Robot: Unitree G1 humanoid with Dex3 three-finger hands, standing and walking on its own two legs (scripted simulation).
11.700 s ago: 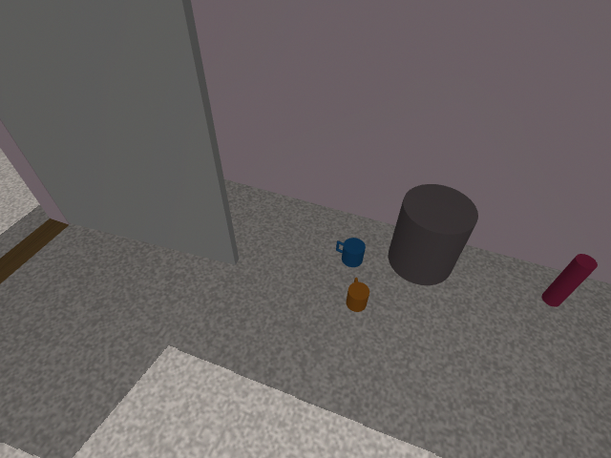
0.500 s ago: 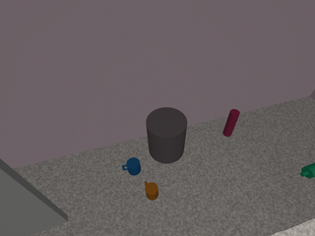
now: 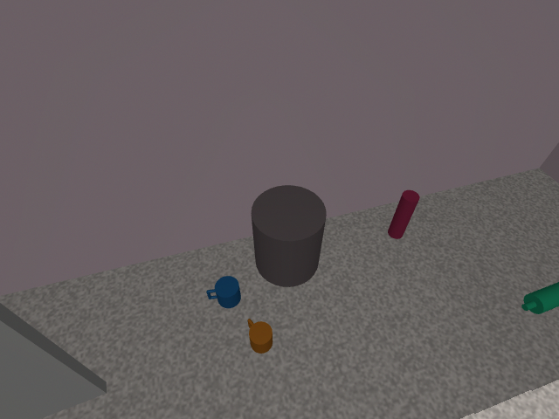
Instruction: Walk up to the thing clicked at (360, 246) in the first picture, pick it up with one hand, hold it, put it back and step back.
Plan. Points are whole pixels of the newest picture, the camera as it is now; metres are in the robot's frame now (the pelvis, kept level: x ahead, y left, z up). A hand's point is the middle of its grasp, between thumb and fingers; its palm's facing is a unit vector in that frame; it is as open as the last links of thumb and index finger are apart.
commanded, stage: walk up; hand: left
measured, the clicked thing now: (223, 292) +0.70 +0.24 -0.72
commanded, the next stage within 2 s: stand in 0.42 s
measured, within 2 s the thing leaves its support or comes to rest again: neither
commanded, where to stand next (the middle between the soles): +0.32 -0.03 m, yaw +1 degrees
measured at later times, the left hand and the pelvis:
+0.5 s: hand out of the picture +0.11 +0.26 -0.14, palm faces +0.02 -0.95 -0.33, open 7.4 cm; pelvis +0.01 +0.00 +0.02, yaw +0 degrees
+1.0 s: hand out of the picture +0.08 +0.25 -0.13, palm faces -0.02 -0.94 -0.35, open 7.4 cm; pelvis +0.01 +0.00 +0.02, yaw +0 degrees
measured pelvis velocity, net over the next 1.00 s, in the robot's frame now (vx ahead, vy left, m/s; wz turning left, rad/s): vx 0.01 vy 0.00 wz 0.00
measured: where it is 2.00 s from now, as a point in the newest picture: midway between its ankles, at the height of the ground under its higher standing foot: outside the picture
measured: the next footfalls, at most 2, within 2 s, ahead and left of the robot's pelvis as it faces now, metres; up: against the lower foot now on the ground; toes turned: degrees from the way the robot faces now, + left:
left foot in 1.68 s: +0.15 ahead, +0.15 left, +0.00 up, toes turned +4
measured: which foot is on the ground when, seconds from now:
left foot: down 0.00-1.00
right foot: down 0.00-1.00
